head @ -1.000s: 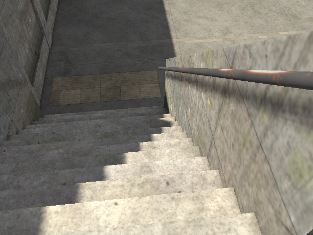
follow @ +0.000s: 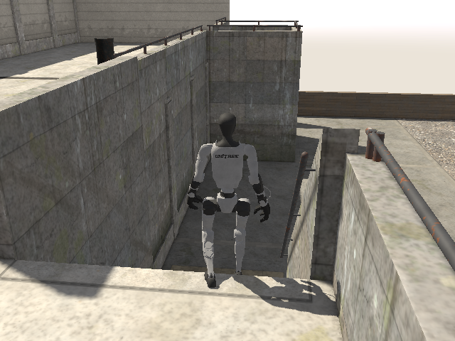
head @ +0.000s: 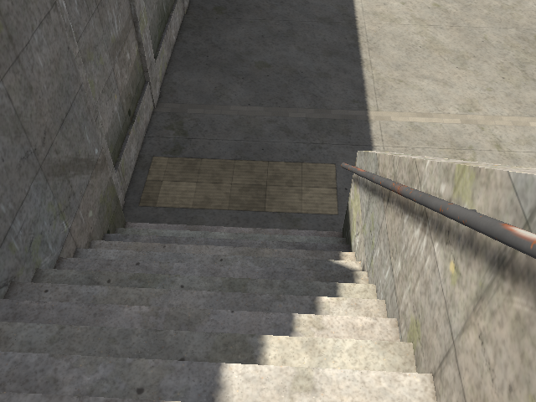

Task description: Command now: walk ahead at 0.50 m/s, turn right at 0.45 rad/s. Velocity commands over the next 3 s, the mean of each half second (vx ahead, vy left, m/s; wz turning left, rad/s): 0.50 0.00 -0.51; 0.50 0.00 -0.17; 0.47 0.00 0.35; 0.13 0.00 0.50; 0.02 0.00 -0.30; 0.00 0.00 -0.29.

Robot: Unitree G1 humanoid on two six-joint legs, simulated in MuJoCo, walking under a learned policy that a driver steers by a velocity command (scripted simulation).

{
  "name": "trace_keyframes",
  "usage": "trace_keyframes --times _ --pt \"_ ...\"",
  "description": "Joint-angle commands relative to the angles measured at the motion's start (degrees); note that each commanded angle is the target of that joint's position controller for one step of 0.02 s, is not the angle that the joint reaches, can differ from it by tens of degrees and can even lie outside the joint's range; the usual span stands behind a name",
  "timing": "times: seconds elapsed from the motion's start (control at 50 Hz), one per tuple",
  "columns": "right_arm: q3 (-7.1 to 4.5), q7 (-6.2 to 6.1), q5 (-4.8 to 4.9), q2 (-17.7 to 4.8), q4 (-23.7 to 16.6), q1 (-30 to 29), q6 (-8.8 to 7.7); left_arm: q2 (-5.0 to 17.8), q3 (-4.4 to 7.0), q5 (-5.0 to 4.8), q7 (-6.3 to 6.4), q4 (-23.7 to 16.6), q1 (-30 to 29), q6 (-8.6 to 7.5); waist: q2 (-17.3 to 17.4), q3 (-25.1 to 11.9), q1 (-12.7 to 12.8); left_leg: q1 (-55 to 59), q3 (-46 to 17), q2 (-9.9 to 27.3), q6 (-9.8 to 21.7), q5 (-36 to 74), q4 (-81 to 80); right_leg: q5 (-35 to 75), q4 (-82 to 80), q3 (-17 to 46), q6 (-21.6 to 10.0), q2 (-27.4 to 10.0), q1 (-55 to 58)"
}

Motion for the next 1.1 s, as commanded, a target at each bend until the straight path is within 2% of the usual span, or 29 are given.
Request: trace_keyframes --times 0.02,0.04,0.06,0.08,0.1,0.12,0.14,0.16,0.18,0.2,0.24,0.28,0.34,0.44,0.48,0.52,0.54,0.56,0.58,0.6,0.64,0.68,0.74,0.78,0.8,0.88,1.0,1.06,1.1 --pt "-2.60 -0.22 0.60 -7.2 3.0 2.7 0.42 4.7 2.73 1.16 -0.08 4.6 16.2 -0.73 9.4 -0.9 6.5 -4.6 -11.5 11.3 7.3 48.7 3.5 2.1 -2.4 -4.1 -2.9 -0.9 20.4" --pt "-2.60 0.74 1.29 -7.9 1.6 -3.3 -0.78 7.7 3.92 1.84 -0.59 8.0 30.8 -0.99 4.7 -6.0 16.7 -13.0 -5.8 4.8 5.0 50.1 30.5 3.3 -8.8 -0.3 -8.7 -2.7 37.3" --pt "-1.96 0.94 0.83 -3.2 -0.3 -1.3 -1.96 9.3 2.75 1.92 -1.35 9.3 32.2 -1.84 -11.2 -1.5 13.7 -34.1 -2.7 -4.3 2.1 2.2 52.8 18.4 1.8 6.7 -11.5 -7.1 43.4" --pt "-1.47 0.89 1.35 -3.8 -3.2 3.7 -2.79 8.3 1.73 1.28 -1.10 6.1 23.6 -1.68 -13.1 -3.2 6.0 -37.8 -11.5 -1.3 2.2 7.5 45.4 14.4 3.2 17.0 -13.5 -9.3 39.9" --pt "-1.91 0.52 1.39 -6.4 -3.9 2.3 -2.21 6.6 1.53 0.85 -1.17 3.8 18.4 -1.30 -6.7 -2.9 4.2 -40.0 -11.7 -0.9 0.9 9.3 44.9 5.6 0.5 22.4 -16.6 -13.0 34.1" --pt "-1.56 -0.34 1.22 -5.7 -7.2 -1.2 -2.29 10.9 2.79 -0.60 -0.90 4.7 17.8 -1.28 0.3 -2.2 2.7 -46.4 -12.6 -0.2 -0.2 7.6 44.9 -14.4 -2.6 32.2 -20.1 -15.9 31.3" --pt "-1.32 -0.99 3.20 -4.7 -8.8 -5.2 -1.98 11.6 2.54 0.12 -0.41 6.1 15.0 -1.81 2.0 0.7 0.8 -51.9 -17.9 3.7 0.0 23.7 25.2 -40.7 -7.0 41.2 -18.6 -20.3 23.6" --pt "-1.80 -1.80 2.66 -7.4 -9.7 -10.0 -1.02 5.6 0.70 0.75 0.41 4.1 11.6 -2.44 6.6 4.8 0.8 -51.8 -18.6 3.5 -0.8 30.3 20.4 -45.9 -8.3 42.6 -15.0 -17.5 18.2" --pt "-2.04 -1.88 1.06 -7.1 -11.0 -12.3 0.56 1.4 -1.52 2.34 2.23 2.5 7.5 -2.65 4.1 7.3 -1.1 -47.3 -18.0 2.3 -3.1 40.1 8.2 -30.5 -6.6 37.8 -11.7 -14.9 10.1" --pt "-1.57 -1.99 -1.27 -5.2 -10.2 -9.8 1.83 1.5 -1.49 3.09 3.10 2.2 6.9 -2.62 2.1 6.0 -1.0 -41.6 -17.5 2.2 -4.7 42.9 3.9 -19.8 -3.1 34.2 -10.6 -11.9 7.4" --pt "-2.33 -0.84 -1.82 -5.7 -6.2 -1.0 1.05 5.5 -0.06 4.09 4.90 3.5 8.3 -3.22 0.0 0.7 -3.3 -29.6 -16.9 1.6 -3.9 53.8 1.8 -3.1 1.3 27.7 -10.2 -7.2 3.2" --pt "-2.95 1.02 -0.43 -7.7 -7.7 -5.9 -0.25 3.2 -0.33 1.53 6.14 5.7 15.2 -4.02 0.2 1.5 -0.4 -29.9 -19.5 0.3 -1.6 68.4 -12.6 -14.7 6.8 26.0 -8.1 -3.8 6.6" --pt "-1.59 3.28 -3.52 -3.2 -10.1 -13.4 -0.94 -0.5 -2.06 0.60 7.92 6.2 15.3 -2.71 3.5 2.2 2.0 -4.1 -14.7 -5.6 -1.7 88.9 -33.3 -34.4 9.8 17.8 -7.3 3.8 -9.5" --pt "-2.54 4.84 -3.04 -6.5 -12.0 -11.8 -0.88 -0.2 -1.54 0.31 6.92 6.4 18.2 -1.88 -4.4 4.5 4.0 -14.3 -19.1 -5.1 -0.5 74.6 -32.6 -29.4 26.2 27.9 -11.2 2.3 6.7" --pt "-2.71 4.87 -0.65 -7.4 -12.5 -14.5 -2.16 -1.4 -1.71 -0.28 7.11 5.4 19.0 -1.35 -1.0 8.9 6.8 -21.4 -17.1 -4.6 -1.2 61.7 -46.5 -24.0 31.5 29.5 -11.3 2.6 15.8" --pt "-5.05 5.16 -0.21 -8.1 -3.6 10.0 -2.49 -1.6 -2.10 0.26 6.25 7.3 9.8 -1.10 -4.4 3.4 -4.7 16.3 -14.8 -2.1 2.7 72.0 -53.4 -9.9 46.6 27.6 -9.9 8.2 -0.9" --pt "-5.11 5.29 -0.99 -7.6 2.8 28.2 -1.74 -1.3 -1.82 -1.17 4.71 7.6 5.5 -1.82 2.3 0.2 -13.3 37.2 -17.5 4.0 7.4 82.5 -55.2 -20.2 75.5 19.8 -5.2 12.6 -16.0" --pt "-2.77 6.39 -1.17 -3.7 6.0 34.5 -1.10 -7.0 -2.70 0.26 3.45 7.2 10.5 -2.99 18.4 -1.4 -9.6 52.9 -25.1 11.8 13.4 106.4 -36.1 -75.5 103.9 15.3 -1.5 21.0 -39.2" --pt "-1.49 6.80 -0.11 -3.7 5.2 26.6 -0.44 -4.8 -2.63 -1.48 3.09 5.5 19.9 -4.10 28.0 -1.9 -1.5 51.6 -29.7 14.0 15.6 114.4 -31.8 -73.4 101.8 16.0 -1.0 14.4 -46.4" --pt "-0.36 6.97 0.22 -0.9 4.3 24.1 0.33 -0.2 -1.76 -2.30 3.20 5.5 16.1 -3.76 20.1 -2.3 -2.0 46.6 -28.4 13.8 16.8 99.9 -35.6 -67.7 94.1 13.6 -0.1 10.1 -47.9" --pt "-1.10 7.26 -1.42 -6.8 5.9 15.8 0.64 -1.4 -1.97 -2.50 4.67 3.4 10.1 -1.58 2.7 4.1 3.4 20.3 -36.4 15.4 19.8 65.1 -44.9 -57.3 90.1 8.8 0.2 4.8 -42.8" --pt "0.37 4.75 -3.94 -5.6 4.7 6.1 -0.34 0.1 -2.05 -0.97 5.66 0.7 1.3 0.37 1.5 10.9 5.9 -0.9 -42.8 13.5 15.5 39.0 -50.4 -39.0 75.4 13.5 0.2 1.4 -40.3" --pt "1.35 1.02 -1.78 -4.9 6.4 4.1 -0.15 -2.6 -2.71 3.08 3.92 -0.5 4.2 0.26 5.9 7.3 8.9 -10.5 -31.9 5.8 10.8 53.1 -49.4 -9.5 43.7 7.7 4.4 -4.0 -18.5" --pt "1.40 0.00 -0.21 -4.3 9.7 10.0 -0.11 -2.4 -2.30 1.61 2.52 -0.1 3.5 -0.27 10.7 5.1 6.4 -0.1 -30.8 4.9 8.9 48.2 -43.8 -1.0 38.3 9.1 3.1 -5.2 -21.6" --pt "1.70 -0.38 0.70 -3.5 9.6 13.8 -0.60 0.7 -1.16 1.22 2.12 -1.9 -1.8 -0.79 7.2 6.2 3.9 7.1 -29.6 3.7 8.6 43.9 -41.3 4.1 27.7 9.8 2.1 -5.0 -27.8" --pt "2.27 -2.63 0.44 -0.7 9.9 15.4 1.13 -3.5 -1.85 3.28 -0.86 -4.0 -10.1 -1.92 8.2 7.9 -1.0 2.3 -24.1 -0.4 8.6 33.2 -35.3 16.7 5.8 5.3 3.6 -2.0 -12.4" --pt "0.08 -0.97 1.14 -3.0 10.2 12.0 1.75 -1.9 -1.85 0.29 -1.02 -5.9 -11.6 -2.40 8.8 11.1 -4.2 3.3 -29.0 -0.2 12.1 35.1 -21.6 10.3 -6.6 5.8 4.0 -3.7 -4.0" --pt "-1.00 0.30 1.57 -2.8 9.8 7.9 0.88 3.1 1.11 -0.27 1.38 0.6 9.7 -2.75 4.7 4.5 5.4 7.2 -27.2 -5.2 10.2 43.3 0.6 4.8 -25.7 2.3 1.1 -6.8 14.9" --pt "-1.53 2.88 0.99 0.4 13.5 14.0 0.53 3.0 0.78 2.81 1.64 8.4 28.7 -1.85 -7.1 -2.9 11.3 -25.1 -22.3 -15.7 4.0 -1.9 39.4 23.6 -2.7 4.4 -3.9 -13.7 52.9"
Next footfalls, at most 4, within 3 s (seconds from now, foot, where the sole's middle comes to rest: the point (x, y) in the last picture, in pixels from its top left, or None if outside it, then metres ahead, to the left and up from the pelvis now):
0.04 right None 0.10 -0.07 -0.85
0.54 left None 0.35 0.08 -1.05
1.08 right None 0.55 -0.25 -1.25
1.58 left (275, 392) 0.81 -0.06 -1.46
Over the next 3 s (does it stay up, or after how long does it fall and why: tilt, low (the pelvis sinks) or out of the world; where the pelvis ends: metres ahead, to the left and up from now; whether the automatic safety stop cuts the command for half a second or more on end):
stays up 0.84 -0.30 -0.84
